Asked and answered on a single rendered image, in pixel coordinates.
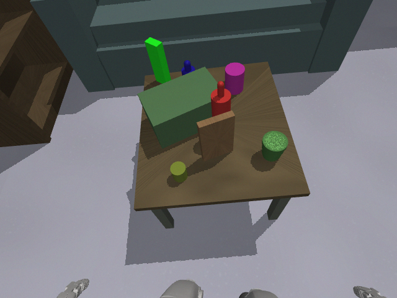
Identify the left robot hand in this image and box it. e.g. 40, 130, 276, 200
57, 279, 89, 298

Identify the bookshelf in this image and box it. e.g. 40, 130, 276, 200
0, 0, 74, 147

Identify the sofa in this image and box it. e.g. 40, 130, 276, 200
30, 0, 373, 92

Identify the right robot hand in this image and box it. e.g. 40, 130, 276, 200
353, 286, 387, 298

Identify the coffee table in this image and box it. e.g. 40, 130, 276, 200
134, 61, 310, 228

